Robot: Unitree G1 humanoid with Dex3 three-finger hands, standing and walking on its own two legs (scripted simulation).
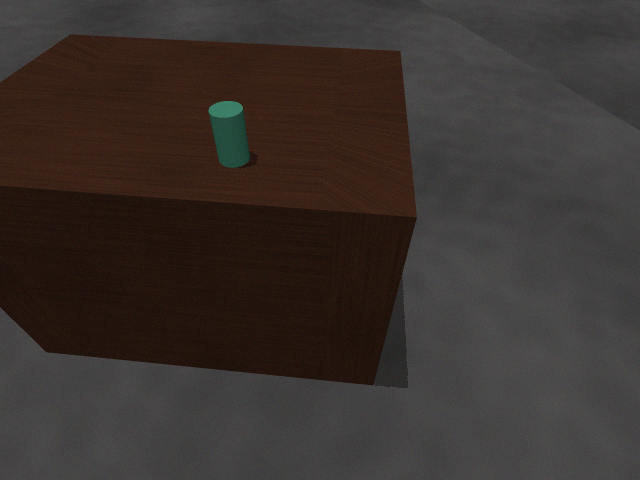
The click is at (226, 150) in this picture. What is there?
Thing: squat round
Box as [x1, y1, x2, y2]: [208, 101, 249, 167]
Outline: 215,103 210,106 208,110 219,161 221,164 230,167 242,165 249,159 242,106 239,103 233,101 222,101
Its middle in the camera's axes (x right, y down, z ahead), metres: -0.19 -0.23 +0.82
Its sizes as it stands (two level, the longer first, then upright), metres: 0.067 0.067 0.116
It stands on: a support 0.75 m high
